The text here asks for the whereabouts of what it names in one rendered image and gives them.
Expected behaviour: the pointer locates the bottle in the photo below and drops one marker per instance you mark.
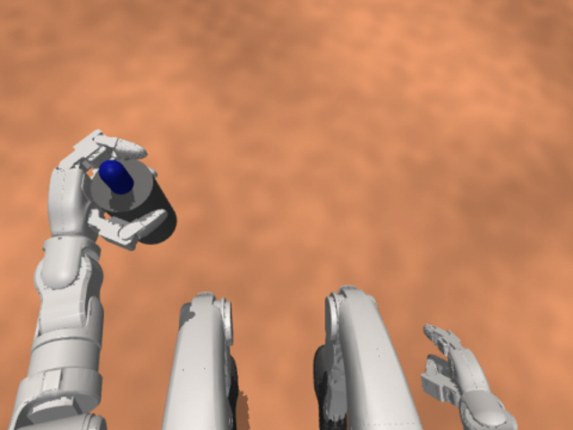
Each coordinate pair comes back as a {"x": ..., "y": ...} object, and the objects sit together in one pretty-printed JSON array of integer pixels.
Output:
[{"x": 125, "y": 188}]

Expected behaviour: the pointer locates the right robot hand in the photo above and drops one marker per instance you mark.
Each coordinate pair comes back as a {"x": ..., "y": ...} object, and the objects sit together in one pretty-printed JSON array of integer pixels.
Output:
[{"x": 448, "y": 380}]

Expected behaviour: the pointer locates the left robot hand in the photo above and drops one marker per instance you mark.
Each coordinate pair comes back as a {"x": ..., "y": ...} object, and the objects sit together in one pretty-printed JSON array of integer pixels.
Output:
[{"x": 71, "y": 208}]

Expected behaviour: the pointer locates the right robot arm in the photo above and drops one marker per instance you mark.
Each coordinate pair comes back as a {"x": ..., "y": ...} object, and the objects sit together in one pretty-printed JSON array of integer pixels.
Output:
[{"x": 482, "y": 410}]

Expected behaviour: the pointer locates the left robot arm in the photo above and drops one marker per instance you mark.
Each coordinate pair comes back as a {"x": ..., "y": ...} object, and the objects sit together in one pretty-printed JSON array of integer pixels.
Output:
[{"x": 63, "y": 383}]

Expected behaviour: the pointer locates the right robot foot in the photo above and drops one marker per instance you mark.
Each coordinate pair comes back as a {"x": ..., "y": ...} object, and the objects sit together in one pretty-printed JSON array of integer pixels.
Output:
[{"x": 320, "y": 386}]

